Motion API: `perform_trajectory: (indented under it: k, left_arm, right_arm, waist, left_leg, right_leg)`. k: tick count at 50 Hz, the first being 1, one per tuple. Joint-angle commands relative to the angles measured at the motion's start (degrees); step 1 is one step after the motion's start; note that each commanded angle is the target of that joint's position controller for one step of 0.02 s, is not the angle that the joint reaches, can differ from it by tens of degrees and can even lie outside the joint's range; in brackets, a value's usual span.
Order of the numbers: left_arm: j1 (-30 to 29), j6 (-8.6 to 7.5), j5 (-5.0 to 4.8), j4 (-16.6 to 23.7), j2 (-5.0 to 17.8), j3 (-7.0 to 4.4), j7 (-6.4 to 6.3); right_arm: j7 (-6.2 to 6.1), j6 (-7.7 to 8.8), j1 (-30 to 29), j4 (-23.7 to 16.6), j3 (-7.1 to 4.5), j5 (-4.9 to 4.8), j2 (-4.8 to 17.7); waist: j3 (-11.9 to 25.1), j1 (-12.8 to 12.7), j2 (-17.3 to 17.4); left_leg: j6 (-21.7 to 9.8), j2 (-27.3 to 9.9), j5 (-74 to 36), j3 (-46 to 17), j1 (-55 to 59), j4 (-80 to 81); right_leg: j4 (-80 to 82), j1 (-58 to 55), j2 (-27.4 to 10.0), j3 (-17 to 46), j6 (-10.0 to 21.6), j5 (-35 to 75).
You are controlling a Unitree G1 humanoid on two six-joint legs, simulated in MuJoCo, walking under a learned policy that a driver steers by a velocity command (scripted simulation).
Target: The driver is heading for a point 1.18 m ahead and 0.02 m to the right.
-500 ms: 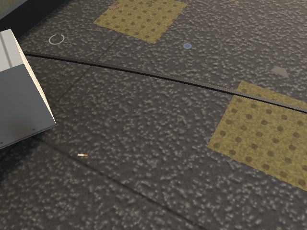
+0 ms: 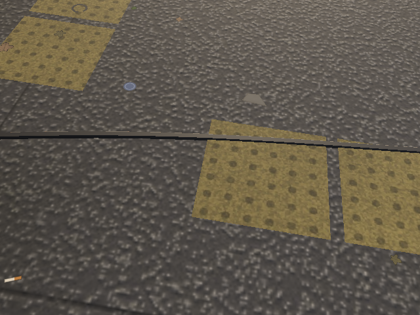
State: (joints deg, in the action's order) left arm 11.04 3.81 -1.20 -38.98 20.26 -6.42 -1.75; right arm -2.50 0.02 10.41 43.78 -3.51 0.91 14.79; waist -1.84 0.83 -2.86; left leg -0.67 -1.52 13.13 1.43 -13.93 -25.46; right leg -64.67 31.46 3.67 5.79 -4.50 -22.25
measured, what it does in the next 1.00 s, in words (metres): walks ahead: right foot, then left foot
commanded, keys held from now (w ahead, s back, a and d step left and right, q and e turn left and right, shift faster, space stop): e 0.12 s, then no key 0.26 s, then w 0.62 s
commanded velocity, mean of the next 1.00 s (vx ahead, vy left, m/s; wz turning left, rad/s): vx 0.20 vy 0.00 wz -0.21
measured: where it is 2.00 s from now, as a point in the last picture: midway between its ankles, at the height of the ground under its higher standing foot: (252, 235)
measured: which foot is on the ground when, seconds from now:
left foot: down 0.00-0.24, up 0.26-0.70, down 0.72-1.00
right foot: up 0.00-0.22, down 0.24-0.72, up 0.74-1.00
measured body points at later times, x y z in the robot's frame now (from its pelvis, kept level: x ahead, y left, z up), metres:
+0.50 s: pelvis +0.00 -0.05 +0.00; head +0.02 -0.07 +0.45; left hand +0.20 +0.18 -0.09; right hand +0.06 -0.36 -0.12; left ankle +0.01 +0.10 -0.69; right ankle -0.02 -0.15 -0.74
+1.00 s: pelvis +0.14 -0.04 +0.00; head +0.17 -0.02 +0.45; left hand +0.37 +0.18 -0.10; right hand +0.09 -0.30 -0.12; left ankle +0.07 +0.08 -0.74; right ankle +0.26 -0.23 -0.68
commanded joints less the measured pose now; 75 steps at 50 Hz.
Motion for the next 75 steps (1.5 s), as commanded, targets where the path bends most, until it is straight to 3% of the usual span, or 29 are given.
perform_trajectory:
  k: [1,8,11,12,13,14,16,20,24,30,34,35,36,37,38,39,42,49,55,57,59,60,61,62,63,64,66,69,75]
  left_arm:
    - [-4.23,-0.74,-0.34,6.3,2.11,-0.06,0.34]
    - [-3.77,-0.26,0.17,8.02,1.79,0.46,1.98]
    - [1.68,-0.27,0.41,5.84,1.71,0.06,2.31]
    - [3.23,-0.36,0.51,5.49,4.02,-0.53,1.85]
    - [4.11,-0.53,1.17,6.71,9.86,-1.38,0.78]
    - [3.24,-1.74,2.77,7.18,7.84,-0.4,1.27]
    - [-0.8,-3.59,2.59,5.72,4.89,0.53,1.73]
    - [-4.1,-4.13,1.69,4.08,1.67,1.94,1.01]
    - [0.2,-4.32,0.99,1.21,4.52,1.04,0.62]
    - [1.13,-5.84,0.21,-0.7,5.96,0.57,1.17]
    - [-0.45,-5.53,-0.35,-1.32,4.58,1.09,1.81]
    - [-0.97,-5.64,0.14,-1.3,2.32,1.85,2.0]
    - [-3.02,-6.05,0.96,-0.27,-2.02,3.21,2.36]
    - [-3.69,-7.21,0.46,2.8,-2.38,3.17,2.25]
    - [-4.66,-7.98,-0.44,2.63,2.74,1.87,1.96]
    - [-3.15,-8.35,-1.09,1.99,4.07,1.33,2.24]
    - [-3.11,-8.62,0.51,0.8,2.56,1.3,2.66]
    - [-11.15,-8.7,0.39,3.11,-2.49,3.15,3.45]
    - [-16.0,-9.33,-0.2,5.26,-0.75,3.11,5.18]
    - [-11.44,-9.33,0.06,4.24,1.64,2.1,5.04]
    - [6.1,-8.87,0.12,-0.72,6.17,-0.27,3.83]
    - [13.74,-8.57,1.71,-1.99,12.36,-1.53,3.26]
    - [14.75,-8.55,0.92,-2.97,9.46,-0.66,3.63]
    - [10.53,-8.59,0.52,-2.78,5.73,0.62,3.58]
    - [6.59,-8.53,0.51,-2.41,4.04,1.17,3.38]
    - [3.15,-8.67,0.86,-2.39,2.75,1.65,3.48]
    - [-0.36,-9.29,1.8,-2.25,0.85,2.1,3.64]
    - [-0.11,-10.43,1.17,-3.98,1.87,1.78,3.56]
    - [4.72,-9.84,0.68,-6.78,4.41,1.44,2.28]
  right_arm:
    - [-0.84,0.0,0.36,-3.56,-2.28,0.04,9.71]
    - [0.85,-0.45,-0.86,-3.76,-3.74,-1.35,13.21]
    - [1.32,-0.3,-1.99,-2.78,-3.18,-3.03,11.98]
    - [1.66,0.04,1.26,-1.4,-2.32,-2.25,9.34]
    - [2.36,0.48,1.2,-3.51,-0.16,1.57,3.98]
    - [1.78,0.34,-2.31,-4.35,-1.23,0.42,7.06]
    - [1.18,-0.45,-3.42,-3.42,-2.32,-1.45,9.94]
    - [0.69,-1.17,0.96,-0.66,-2.24,-0.85,8.46]
    - [1.56,0.21,-4.56,-2.13,-1.5,-1.84,8.14]
    - [3.01,3.39,-4.14,-1.27,-0.97,-2.15,7.43]
    - [3.55,4.43,3.45,2.33,-1.03,-2.06,6.93]
    - [3.27,4.49,8.01,3.75,-1.33,-2.31,7.62]
    - [2.73,4.64,13.69,4.66,-1.84,-2.08,10.53]
    - [2.96,4.68,16.03,4.83,-3.53,-1.71,17.7]
    - [3.1,5.23,14.3,3.96,-2.64,-1.06,14.17]
    - [3.0,5.67,11.15,2.92,-1.72,-1.05,11.38]
    - [3.03,5.72,7.57,1.66,-0.69,-1.06,9.14]
    - [2.03,4.96,11.82,3.04,-0.71,-1.32,10.21]
    - [1.87,3.86,14.86,5.01,-1.38,-2.33,11.51]
    - [1.64,3.35,14.06,4.99,-1.89,-2.21,12.83]
    - [1.25,2.7,13.27,4.26,-1.27,-1.52,11.69]
    - [1.61,3.42,19.09,2.11,0.73,-0.65,5.18]
    - [1.95,4.8,20.31,3.25,1.48,-1.63,3.64]
    - [2.42,5.87,13.95,1.6,-0.29,-3.42,9.9]
    - [2.58,6.46,8.79,-0.02,-0.35,-4.0,10.47]
    - [2.4,6.56,6.67,-0.39,-0.28,-3.12,9.59]
    - [2.36,5.41,8.74,0.51,-0.54,-2.04,8.2]
    - [2.06,3.82,8.45,0.21,-0.13,-1.57,6.05]
    - [2.84,4.81,-4.66,-3.61,0.79,-1.16,4.35]
  waist:
    - [3.7,1.89,12.56]
    - [5.22,1.92,13.84]
    - [5.71,-1.67,11.68]
    - [7.59,-1.46,5.82]
    - [10.47,0.19,-12.85]
    - [11.34,-2.8,-10.75]
    - [6.98,-1.81,-6.13]
    - [7.44,0.52,-4.79]
    - [2.12,-3.57,-6.79]
    - [-0.24,-3.35,-4.13]
    - [1.4,1.44,-1.48]
    - [2.57,3.46,-0.56]
    - [3.41,5.49,7.06]
    - [2.94,5.11,19.83]
    - [-0.04,5.46,13.83]
    - [-2.3,3.44,12.0]
    - [-3.26,1.69,9.07]
    - [-3.24,3.97,8.15]
    - [-5.08,3.29,8.42]
    - [-0.99,-0.08,9.79]
    - [10.94,-8.87,8.74]
    - [21.84,-7.56,-4.29]
    - [28.6,-7.05,-12.74]
    - [18.02,-7.5,-8.13]
    - [10.56,-6.26,-4.53]
    - [5.75,-4.12,-0.12]
    - [3.5,-0.45,-1.81]
    - [1.15,1.1,-1.08]
    - [-2.22,-3.04,0.84]
  left_leg:
    - [-11.44,-13.72,-20.65,-9.54,13.21,7.02]
    - [-11.62,-16.1,-24.61,-4.55,9.51,5.17]
    - [-7.6,-14.3,-21.44,-2.24,5.86,-1.21]
    - [-3.09,-11.49,-13.42,1.36,-0.34,-7.21]
    - [3.17,-5.11,17.35,6.29,-14.82,-23.1]
    - [5.0,-1.99,26.63,0.0,-17.86,-32.67]
    - [4.92,-3.2,20.77,-3.17,-18.11,-37.22]
    - [6.06,-2.62,9.39,-2.95,-13.12,-33.47]
    - [4.12,-2.19,8.09,-1.55,-16.58,-22.12]
    - [0.2,-1.92,7.8,-0.59,-11.55,-10.93]
    - [-1.98,1.08,-0.18,2.36,5.81,-1.07]
    - [-2.77,-0.41,0.93,0.2,12.58,-0.16]
    - [-5.64,-9.3,7.42,-12.29,18.91,5.56]
    - [-13.77,-20.51,20.6,-33.23,22.86,13.7]
    - [-16.82,-22.51,28.75,-38.82,20.02,16.44]
    - [-14.9,-20.17,28.35,-34.75,19.12,16.44]
    - [-10.79,-14.33,11.81,-21.87,15.88,17.96]
    - [-9.58,-8.8,-11.82,-6.26,10.29,19.44]
    - [-8.86,-13.52,-18.01,-6.16,16.8,16.45]
    - [-7.69,-13.65,-35.7,-5.13,19.53,9.55]
    - [-4.66,-9.37,-41.88,-1.68,10.53,-12.29]
    - [-1.25,-2.11,-16.46,-0.05,-11.18,-35.8]
    - [-0.19,4.71,18.8,-7.25,-21.14,-48.03]
    - [-1.1,0.84,17.26,-9.49,-27.6,-52.1]
    - [-1.93,-2.07,12.46,-7.25,-28.48,-50.67]
    - [-1.78,-4.51,7.88,-6.02,-26.59,-46.84]
    - [-1.21,-7.2,2.99,-6.46,-20.18,-42.31]
    - [0.64,-8.04,0.23,-5.49,-20.08,-37.37]
    - [1.86,-5.91,-18.63,-2.56,-21.32,-14.33]
  right_leg:
    - [4.18,7.33,-3.07,-2.13,-2.09,0.62]
    - [22.91,-7.92,-4.35,-8.15,0.66,-0.34]
    - [41.91,-19.75,-2.38,-9.32,5.18,13.1]
    - [45.11,-29.19,-5.4,-4.01,7.05,23.69]
    - [42.32,-39.47,-21.38,14.72,13.06,49.67]
    - [42.49,-31.52,-27.45,18.28,23.86,50.68]
    - [44.33,-27.03,-19.95,10.15,20.44,38.69]
    - [46.11,-24.06,-15.2,4.67,17.32,31.68]
    - [54.09,-25.82,-16.57,12.15,17.77,-3.95]
    - [55.6,-23.85,-17.89,13.25,18.01,-5.61]
    - [50.3,-14.07,-14.2,8.91,15.57,-6.48]
    - [45.73,-9.5,-12.28,6.96,13.82,-6.71]
    - [31.15,-2.08,-7.17,0.89,10.13,-5.19]
    - [15.41,11.1,-0.98,-6.77,6.95,-9.29]
    - [5.44,16.53,-4.04,-2.3,6.85,-11.33]
    - [2.29,18.89,-6.34,-0.83,7.5,-5.46]
    - [5.53,16.99,-9.59,-1.9,6.69,6.81]
    - [25.81,6.93,-7.37,-6.89,2.93,24.12]
    - [34.95,3.84,-6.06,-6.26,6.27,22.66]
    - [35.33,-3.75,-3.72,-7.86,8.43,18.6]
    - [34.67,-30.06,-4.32,-7.08,12.26,19.34]
    - [33.71,-54.55,-20.42,16.41,20.1,13.4]
    - [45.38,-58.68,-26.77,38.12,24.72,2.25]
    - [48.01,-51.19,-24.44,32.13,21.49,-2.3]
    - [49.05,-42.32,-22.25,23.66,19.56,0.67]
    - [50.89,-33.54,-19.91,17.65,18.6,6.73]
    - [54.31,-24.31,-16.54,11.1,18.02,13.23]
    - [58.0,-19.2,-15.88,5.86,19.38,18.32]
    - [59.29,-20.73,-12.79,-2.05,16.88,22.24]
Velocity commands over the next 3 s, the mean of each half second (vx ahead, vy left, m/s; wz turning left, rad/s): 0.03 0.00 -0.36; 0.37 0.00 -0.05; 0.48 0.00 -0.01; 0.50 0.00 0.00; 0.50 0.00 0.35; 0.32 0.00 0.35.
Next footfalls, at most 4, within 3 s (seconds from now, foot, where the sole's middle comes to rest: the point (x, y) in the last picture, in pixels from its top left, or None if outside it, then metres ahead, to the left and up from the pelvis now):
0.24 right None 0.02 -0.15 -0.78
0.72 left None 0.11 0.07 -0.78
1.18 right None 0.40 -0.23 -0.78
1.72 left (214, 234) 0.75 -0.04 -0.78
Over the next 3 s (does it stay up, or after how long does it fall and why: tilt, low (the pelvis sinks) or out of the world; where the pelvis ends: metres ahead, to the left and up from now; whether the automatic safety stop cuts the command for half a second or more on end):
stays up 1.17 -0.14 0.00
